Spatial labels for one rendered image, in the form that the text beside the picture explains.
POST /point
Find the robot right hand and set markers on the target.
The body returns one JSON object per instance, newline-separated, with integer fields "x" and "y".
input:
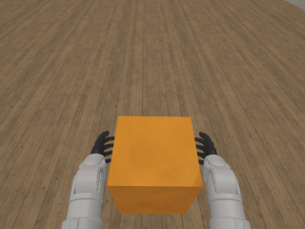
{"x": 208, "y": 147}

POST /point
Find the robot left hand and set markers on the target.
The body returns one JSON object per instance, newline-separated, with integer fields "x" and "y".
{"x": 99, "y": 146}

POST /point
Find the robot left forearm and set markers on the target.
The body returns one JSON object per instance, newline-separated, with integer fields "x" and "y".
{"x": 87, "y": 195}

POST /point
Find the robot right forearm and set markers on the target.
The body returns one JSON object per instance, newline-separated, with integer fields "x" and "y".
{"x": 224, "y": 195}

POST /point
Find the carton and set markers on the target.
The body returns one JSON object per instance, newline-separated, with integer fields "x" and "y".
{"x": 154, "y": 167}

